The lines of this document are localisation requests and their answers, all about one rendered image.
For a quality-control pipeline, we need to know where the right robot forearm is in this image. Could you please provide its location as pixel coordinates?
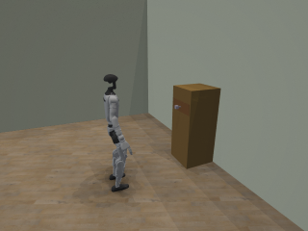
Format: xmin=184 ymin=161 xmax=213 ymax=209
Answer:
xmin=112 ymin=116 xmax=125 ymax=142

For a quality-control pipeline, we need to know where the cabinet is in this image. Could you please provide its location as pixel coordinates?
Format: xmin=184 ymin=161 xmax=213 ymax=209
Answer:
xmin=171 ymin=83 xmax=221 ymax=169

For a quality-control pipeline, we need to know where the left robot foot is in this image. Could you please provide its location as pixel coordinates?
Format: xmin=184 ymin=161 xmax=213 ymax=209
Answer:
xmin=109 ymin=173 xmax=126 ymax=180

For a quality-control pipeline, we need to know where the right robot hand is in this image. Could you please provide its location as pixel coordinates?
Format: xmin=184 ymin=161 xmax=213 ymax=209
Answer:
xmin=120 ymin=141 xmax=133 ymax=158

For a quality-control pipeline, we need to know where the drawer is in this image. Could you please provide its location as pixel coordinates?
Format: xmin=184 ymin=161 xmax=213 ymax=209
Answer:
xmin=173 ymin=98 xmax=190 ymax=116

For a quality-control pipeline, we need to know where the right robot upper arm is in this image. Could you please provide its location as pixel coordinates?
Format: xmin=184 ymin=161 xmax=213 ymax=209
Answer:
xmin=109 ymin=95 xmax=117 ymax=122

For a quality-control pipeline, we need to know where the robot right shin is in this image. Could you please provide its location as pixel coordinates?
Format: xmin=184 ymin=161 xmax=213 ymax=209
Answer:
xmin=115 ymin=161 xmax=126 ymax=187

